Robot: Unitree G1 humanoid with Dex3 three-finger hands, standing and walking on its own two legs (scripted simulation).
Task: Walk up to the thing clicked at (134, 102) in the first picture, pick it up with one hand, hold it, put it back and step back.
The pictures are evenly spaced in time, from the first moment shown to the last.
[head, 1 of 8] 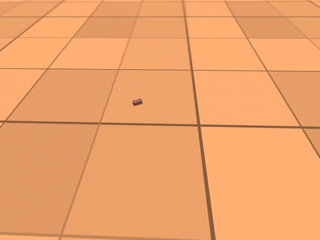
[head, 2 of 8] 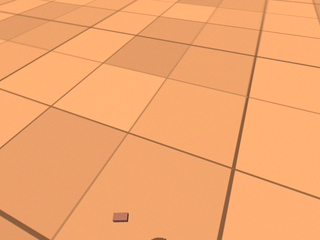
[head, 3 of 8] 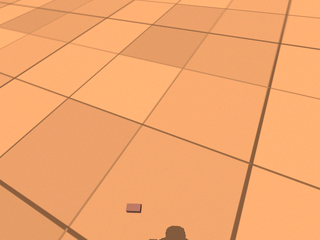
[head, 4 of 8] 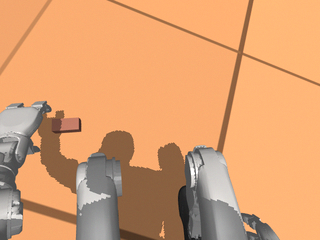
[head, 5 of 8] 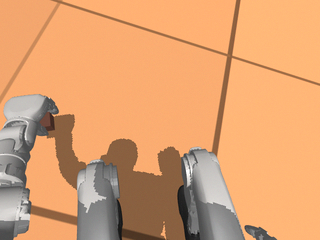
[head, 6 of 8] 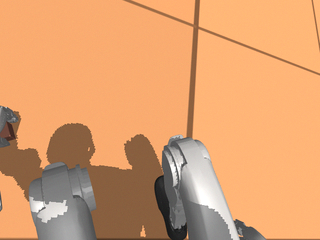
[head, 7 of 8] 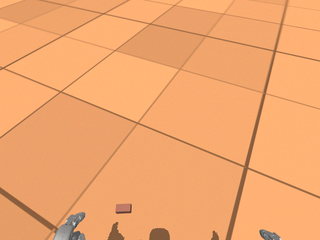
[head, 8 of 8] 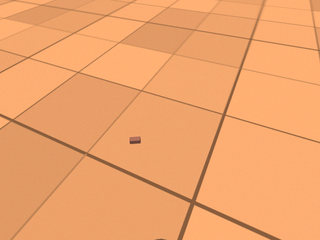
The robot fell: no
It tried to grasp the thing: yes
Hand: left
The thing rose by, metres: 0.69
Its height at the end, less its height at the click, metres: +0.00
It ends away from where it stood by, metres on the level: 0.02
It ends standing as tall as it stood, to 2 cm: yes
